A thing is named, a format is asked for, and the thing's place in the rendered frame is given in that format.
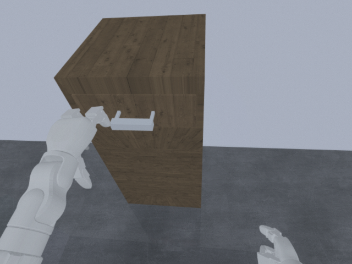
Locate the right robot hand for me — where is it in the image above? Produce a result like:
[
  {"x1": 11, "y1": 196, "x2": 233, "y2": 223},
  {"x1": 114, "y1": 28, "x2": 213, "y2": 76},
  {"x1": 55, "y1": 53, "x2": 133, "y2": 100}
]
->
[{"x1": 257, "y1": 225, "x2": 299, "y2": 264}]

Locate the handle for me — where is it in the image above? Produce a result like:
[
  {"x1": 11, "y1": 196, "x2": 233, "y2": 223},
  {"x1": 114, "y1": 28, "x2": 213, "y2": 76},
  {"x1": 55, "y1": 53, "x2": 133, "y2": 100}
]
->
[{"x1": 110, "y1": 111, "x2": 155, "y2": 131}]

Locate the robot left forearm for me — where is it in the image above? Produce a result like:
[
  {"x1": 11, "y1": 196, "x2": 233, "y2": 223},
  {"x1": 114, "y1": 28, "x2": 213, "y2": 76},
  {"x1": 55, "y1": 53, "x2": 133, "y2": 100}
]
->
[{"x1": 0, "y1": 150, "x2": 79, "y2": 264}]

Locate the cabinet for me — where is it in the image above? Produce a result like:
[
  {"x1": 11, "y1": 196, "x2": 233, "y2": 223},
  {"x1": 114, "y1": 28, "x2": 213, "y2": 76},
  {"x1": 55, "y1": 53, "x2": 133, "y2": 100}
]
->
[{"x1": 54, "y1": 14, "x2": 206, "y2": 208}]

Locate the drawer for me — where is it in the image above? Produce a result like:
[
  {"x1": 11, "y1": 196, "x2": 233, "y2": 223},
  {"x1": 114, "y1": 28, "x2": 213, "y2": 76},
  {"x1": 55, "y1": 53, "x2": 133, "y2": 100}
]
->
[{"x1": 71, "y1": 94, "x2": 197, "y2": 127}]

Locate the left robot hand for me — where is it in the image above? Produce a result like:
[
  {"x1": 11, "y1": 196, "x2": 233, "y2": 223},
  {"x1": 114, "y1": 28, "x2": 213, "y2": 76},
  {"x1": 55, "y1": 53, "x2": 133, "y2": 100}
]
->
[{"x1": 46, "y1": 106, "x2": 111, "y2": 189}]

